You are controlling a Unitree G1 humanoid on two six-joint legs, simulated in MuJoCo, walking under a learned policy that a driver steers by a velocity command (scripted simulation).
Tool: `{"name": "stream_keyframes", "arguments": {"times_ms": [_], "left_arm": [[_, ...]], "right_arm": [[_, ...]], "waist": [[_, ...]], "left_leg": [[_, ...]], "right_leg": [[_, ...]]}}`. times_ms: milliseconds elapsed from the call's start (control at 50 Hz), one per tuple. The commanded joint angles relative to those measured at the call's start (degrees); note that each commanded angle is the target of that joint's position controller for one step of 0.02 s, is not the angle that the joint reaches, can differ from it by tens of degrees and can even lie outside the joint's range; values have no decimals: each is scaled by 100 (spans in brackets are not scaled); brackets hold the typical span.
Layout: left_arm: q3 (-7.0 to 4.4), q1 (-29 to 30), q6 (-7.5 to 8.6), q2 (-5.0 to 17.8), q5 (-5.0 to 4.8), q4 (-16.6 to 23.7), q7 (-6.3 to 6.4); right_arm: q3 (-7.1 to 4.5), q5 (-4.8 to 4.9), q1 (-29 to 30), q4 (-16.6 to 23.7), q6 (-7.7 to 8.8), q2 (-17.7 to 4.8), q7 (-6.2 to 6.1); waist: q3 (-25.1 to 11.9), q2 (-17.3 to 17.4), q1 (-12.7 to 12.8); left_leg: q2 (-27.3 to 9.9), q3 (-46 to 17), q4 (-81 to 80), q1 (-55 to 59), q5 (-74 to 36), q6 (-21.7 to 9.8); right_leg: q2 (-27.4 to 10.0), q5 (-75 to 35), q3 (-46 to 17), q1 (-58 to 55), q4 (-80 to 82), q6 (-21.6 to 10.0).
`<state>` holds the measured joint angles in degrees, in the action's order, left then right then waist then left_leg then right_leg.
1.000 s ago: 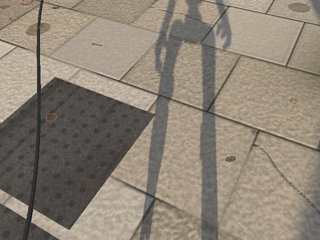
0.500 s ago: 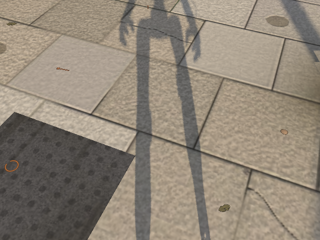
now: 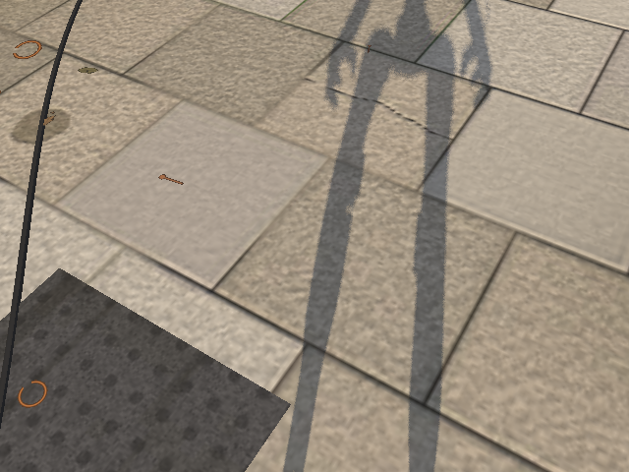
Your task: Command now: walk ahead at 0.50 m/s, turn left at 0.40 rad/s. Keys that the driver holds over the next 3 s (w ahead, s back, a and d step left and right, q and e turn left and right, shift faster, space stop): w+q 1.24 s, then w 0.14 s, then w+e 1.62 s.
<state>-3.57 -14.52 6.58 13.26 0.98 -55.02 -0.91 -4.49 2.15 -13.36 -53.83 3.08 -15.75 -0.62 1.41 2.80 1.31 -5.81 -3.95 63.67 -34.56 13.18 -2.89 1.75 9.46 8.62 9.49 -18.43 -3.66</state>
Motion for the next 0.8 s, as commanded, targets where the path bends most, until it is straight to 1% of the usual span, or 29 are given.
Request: {"name": "stream_keyframes", "arguments": {"times_ms": [20,80,120,180,220,240,260,280,300,320,340,360,380,400,420,440,460,480,500,520,560,600,640,680,720,740,760,780,800], "left_arm": [[-152,168,98,724,32,251,98],[-162,95,58,799,17,246,182],[-180,-73,22,871,-20,218,228],[-213,-468,-83,935,-74,108,257],[-242,-589,-180,989,-114,83,259],[-257,-552,-224,1035,-133,103,265],[-278,-460,-259,1117,-147,150,279],[-305,-387,-296,1216,-165,196,302],[-325,-299,-339,1303,-174,243,323],[-330,-166,-370,1364,-196,293,329],[-307,-85,-344,1342,-191,378,331],[-71,-517,-210,475,46,627,239],[-8,-286,88,555,-185,879,141],[-93,421,267,873,-408,1038,72],[-73,549,332,864,-405,1077,70],[-109,522,317,879,-253,984,119],[-178,415,242,982,-147,954,138],[-202,333,149,973,-112,966,132],[-201,309,79,894,-80,1012,136],[-179,384,26,801,-46,1058,146],[-127,816,-24,673,-8,1235,170],[-72,1271,-22,564,-17,1367,145],[-37,1640,4,519,-71,1491,97],[-53,1878,28,614,-138,1620,57],[-102,1917,75,787,-157,1693,14],[-130,1873,110,869,-163,1704,-8],[-159,1738,147,935,-169,1692,-21],[-199,1395,183,986,-163,1608,-20],[-284,822,216,1148,-103,1479,6]], "right_arm": [[-86,-41,-179,260,-63,-177,3],[-69,-77,274,436,-17,-121,95],[-19,-101,712,603,-6,-41,170],[42,-100,1263,897,-1,38,278],[56,-84,1500,1091,-2,39,360],[45,-72,1529,1171,-4,10,402],[12,-64,1467,1230,-10,-66,433],[-44,-57,1301,1256,-23,-181,450],[-134,-37,883,1209,-34,-354,454],[-279,-21,143,1061,-39,-629,427],[-490,-33,-790,833,-66,-1043,318],[-598,-33,-990,746,-82,-1649,212],[-505,-120,-1135,921,-4,-1546,233],[-393,-184,-1044,895,54,-1121,231],[-325,-136,-676,943,111,-847,224],[-263,-111,-184,1057,136,-651,232],[-203,-136,101,1160,147,-498,212],[-185,-163,185,1213,146,-496,189],[-198,-143,170,1223,152,-574,159],[-218,-131,109,1223,158,-672,121],[-273,-121,-57,1213,149,-869,36],[-284,-91,-200,1203,108,-896,-12],[-286,-83,-387,1178,68,-892,-21],[-281,-64,-583,1120,44,-879,-15],[-264,-43,-686,1099,15,-814,-31],[-265,-53,-681,1112,0,-817,-47],[-272,-70,-643,1139,-16,-833,-62],[-256,-78,-551,1186,-31,-791,-70],[-194,-101,-484,1256,-24,-622,-61]], "waist": [[83,-597,-189],[180,-562,-96],[308,-483,63],[480,-394,266],[521,-425,294],[488,-476,233],[365,-583,118],[158,-731,-36],[-122,-860,-312],[-531,-862,-743],[-1009,-557,-1215],[-1418,981,-671],[-2326,849,-704],[-1701,357,-914],[-1123,18,-697],[-727,-372,-392],[-581,-365,-185],[-507,-323,-55],[-441,-313,13],[-363,-292,24],[-211,-189,-78],[-132,-19,-260],[-119,137,-455],[-121,235,-559],[-163,296,-537],[-177,355,-483],[-198,450,-384],[-284,521,-174],[-633,470,111]], "left_leg": [[-233,-365,-405,-515,-790,60],[-160,-153,-1381,-554,-1574,99],[-128,141,-1895,-546,-1815,84],[-74,382,-2385,-861,-1647,-12],[11,584,-2566,-969,-1257,-101],[104,718,-2644,-831,-1010,-173],[268,896,-2682,-506,-751,-267],[477,1080,-2642,-85,-463,-374],[705,1209,-2606,523,-190,-505],[917,1226,-2886,1574,-319,-690],[799,663,-3313,3245,-598,-958],[-676,-2036,-3393,5216,-617,-1768],[-1465,-4552,-4501,6059,166,-2528],[-1264,-3791,-4703,5774,-106,-2116],[-1013,-2927,-4654,4975,-505,-1854],[-761,-2305,-4700,4014,-1078,-1659],[-595,-1914,-4812,3353,-1537,-1577],[-505,-1775,-4938,2939,-1708,-1556],[-458,-1655,-5023,2677,-1887,-1560],[-402,-1474,-5084,2422,-2083,-1556],[-211,-1164,-5150,2104,-2139,-1455],[75,-892,-5077,1903,-1796,-1214],[161,-889,-4999,1824,-1364,-1040],[44,-1148,-4851,1995,-1040,-968],[-110,-1515,-4510,2405,-797,-903],[-191,-1702,-4335,2569,-773,-871],[-240,-1857,-4149,2669,-834,-827],[-164,-1907,-3884,2670,-988,-742],[114,-1751,-3246,2493,-1271,-571]], "right_leg": [[-1619,-1142,-806,-111,1182,-655],[-1515,-1320,-309,-280,1232,-538],[-1545,-1372,-76,-447,1274,-494],[-1733,-1743,126,-1144,1060,-480],[-1862,-2228,246,-1576,781,-459],[-1897,-2758,332,-1683,579,-421],[-1900,-3677,430,-1731,285,-363],[-1900,-4697,495,-1775,-125,-305],[-1877,-5499,542,-1729,-796,-244],[-1757,-5606,600,-1429,-1811,-123],[-1510,-4389,625,-351,-3326,132],[-540,1092,385,2130,-5402,464],[163,2595,-1047,3289,-6534,505],[-213,2097,-1438,3911,-6497,328],[-494,1579,-1417,3862,-5977,213],[-710,1289,-1381,3433,-5435,247],[-843,1116,-1391,2962,-5061,311],[-889,1025,-1381,2653,-4837,384],[-896,977,-1322,2542,-4537,479],[-880,844,-1238,2492,-4235,571],[-767,202,-1112,2500,-3405,718],[-560,-690,-1051,2263,-2394,741],[-340,-1375,-995,1959,-1641,722],[-247,-1494,-1076,1842,-1312,684],[-224,-1220,-1227,1819,-1016,588],[-218,-986,-1260,1756,-939,523],[-209,-722,-1256,1594,-887,442],[-178,-650,-1175,1165,-703,330],[-305,-658,-1211,270,-631,149]]}}
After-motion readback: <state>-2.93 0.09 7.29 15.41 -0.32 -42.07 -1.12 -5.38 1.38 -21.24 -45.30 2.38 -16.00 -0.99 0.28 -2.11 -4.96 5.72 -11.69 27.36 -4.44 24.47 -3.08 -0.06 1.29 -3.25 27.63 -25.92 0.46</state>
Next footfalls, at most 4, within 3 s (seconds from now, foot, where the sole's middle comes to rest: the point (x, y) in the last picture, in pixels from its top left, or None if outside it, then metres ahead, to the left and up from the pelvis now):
0.34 left None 0.34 0.15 -0.78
0.82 right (323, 394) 0.67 0.05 -0.78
1.34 left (158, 376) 0.72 0.44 -0.78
1.88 right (166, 249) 1.10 0.49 -0.78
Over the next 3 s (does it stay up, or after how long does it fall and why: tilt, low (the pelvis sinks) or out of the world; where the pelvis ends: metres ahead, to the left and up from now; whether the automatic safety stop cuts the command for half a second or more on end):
stays up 1.46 0.66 -0.02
